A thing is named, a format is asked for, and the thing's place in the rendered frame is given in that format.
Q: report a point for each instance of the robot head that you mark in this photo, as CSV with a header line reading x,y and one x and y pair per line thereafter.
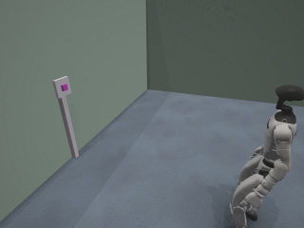
x,y
287,93

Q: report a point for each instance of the left robot upper arm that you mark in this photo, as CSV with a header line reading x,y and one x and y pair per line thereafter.
x,y
283,138

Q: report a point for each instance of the robot right foot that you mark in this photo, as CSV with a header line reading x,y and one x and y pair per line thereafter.
x,y
252,216

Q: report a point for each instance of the robot right hand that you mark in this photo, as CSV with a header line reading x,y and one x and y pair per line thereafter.
x,y
259,150

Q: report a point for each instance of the button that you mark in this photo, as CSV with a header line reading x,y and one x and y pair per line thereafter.
x,y
64,87

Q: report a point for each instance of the panel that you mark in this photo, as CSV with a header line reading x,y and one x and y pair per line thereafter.
x,y
62,100

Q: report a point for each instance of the robot left forearm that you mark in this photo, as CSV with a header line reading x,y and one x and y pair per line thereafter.
x,y
275,175

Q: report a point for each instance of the robot left hand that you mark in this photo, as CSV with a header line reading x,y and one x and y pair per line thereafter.
x,y
252,199

